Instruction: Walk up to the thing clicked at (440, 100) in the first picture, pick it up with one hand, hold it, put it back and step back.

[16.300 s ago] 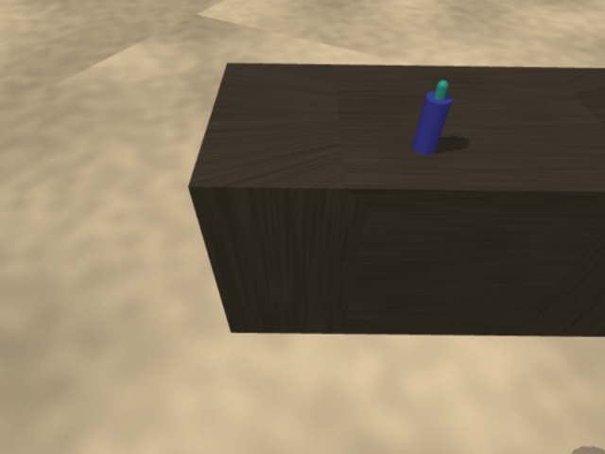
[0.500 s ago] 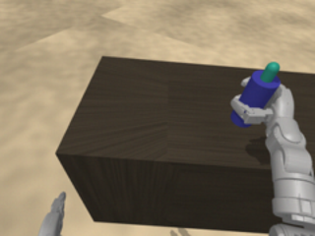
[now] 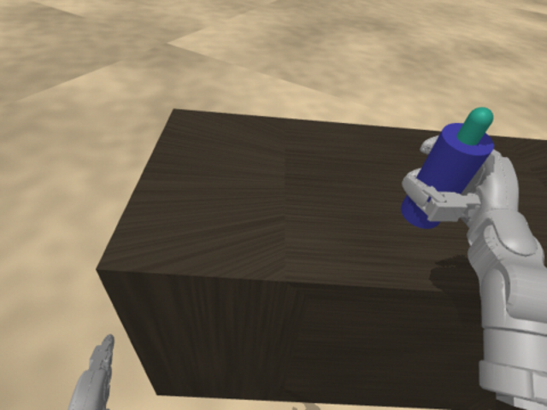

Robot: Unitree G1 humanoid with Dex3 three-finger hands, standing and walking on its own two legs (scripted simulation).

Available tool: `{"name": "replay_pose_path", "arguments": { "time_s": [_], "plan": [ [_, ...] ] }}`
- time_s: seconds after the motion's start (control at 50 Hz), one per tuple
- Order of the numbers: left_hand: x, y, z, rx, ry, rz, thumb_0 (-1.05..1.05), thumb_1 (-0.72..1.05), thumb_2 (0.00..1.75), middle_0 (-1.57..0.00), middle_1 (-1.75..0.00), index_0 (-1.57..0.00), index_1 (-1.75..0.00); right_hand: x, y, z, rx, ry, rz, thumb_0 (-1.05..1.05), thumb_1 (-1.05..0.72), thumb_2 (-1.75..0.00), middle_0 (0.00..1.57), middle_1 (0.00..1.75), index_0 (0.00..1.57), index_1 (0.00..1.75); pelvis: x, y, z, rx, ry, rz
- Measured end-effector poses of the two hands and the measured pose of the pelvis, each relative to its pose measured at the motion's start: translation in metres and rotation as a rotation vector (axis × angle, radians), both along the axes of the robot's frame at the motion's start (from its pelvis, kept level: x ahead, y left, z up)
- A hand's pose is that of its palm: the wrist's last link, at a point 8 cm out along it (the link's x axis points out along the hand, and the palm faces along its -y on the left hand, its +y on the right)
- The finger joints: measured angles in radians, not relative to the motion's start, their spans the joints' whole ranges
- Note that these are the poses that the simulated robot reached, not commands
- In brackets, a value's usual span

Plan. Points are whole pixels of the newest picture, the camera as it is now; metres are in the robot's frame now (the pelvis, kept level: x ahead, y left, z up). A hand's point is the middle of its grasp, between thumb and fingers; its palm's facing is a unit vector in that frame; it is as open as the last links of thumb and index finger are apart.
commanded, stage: hold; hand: right
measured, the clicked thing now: (448, 169) +0.35 -0.18 +0.23
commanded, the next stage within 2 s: none
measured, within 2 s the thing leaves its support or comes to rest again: neither
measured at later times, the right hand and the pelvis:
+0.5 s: hand (447, 173) +0.35 -0.18 +0.23, palm faces +0.12 +0.99 -0.02, open 8.0 cm; pelvis +0.01 +0.00 +0.00, yaw +0 degrees
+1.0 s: hand (446, 183) +0.34 -0.18 +0.22, palm faces +0.12 +0.99 -0.02, open 8.0 cm; pelvis +0.01 +0.00 +0.00, yaw -1 degrees
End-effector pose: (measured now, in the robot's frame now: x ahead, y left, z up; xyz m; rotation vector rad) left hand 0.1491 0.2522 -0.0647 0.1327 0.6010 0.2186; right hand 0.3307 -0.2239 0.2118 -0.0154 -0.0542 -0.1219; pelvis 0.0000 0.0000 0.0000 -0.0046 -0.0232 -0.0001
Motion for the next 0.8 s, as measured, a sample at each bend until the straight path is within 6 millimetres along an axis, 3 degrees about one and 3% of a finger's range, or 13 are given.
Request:
{"name": "replay_pose_path", "arguments": {
  "time_s": [0.22,0.8],
  "plan": [
    [0.012,-0.004,0.001,-0.007,-0.019,0.002,-0.01,-0.53,0.05,-0.05,-0.04,-0.05,-0.04,-0.001,-0.003,0.015,-0.01,-0.007,0.002,0.0,0.19,-1.12,0.81,1.14,0.86,1.16,0.006,-0.003,0.002,0.002,-0.007,-0.003],
    [0.025,-0.006,0.001,-0.02,-0.022,-0.006,-0.01,-0.53,0.05,-0.05,-0.05,-0.06,-0.05,-0.012,-0.01,0.014,-0.003,0.009,-0.012,0.0,0.19,-1.12,0.8,1.15,0.85,1.16,0.016,-0.004,0.004,0.002,-0.008,-0.008]
  ]
}}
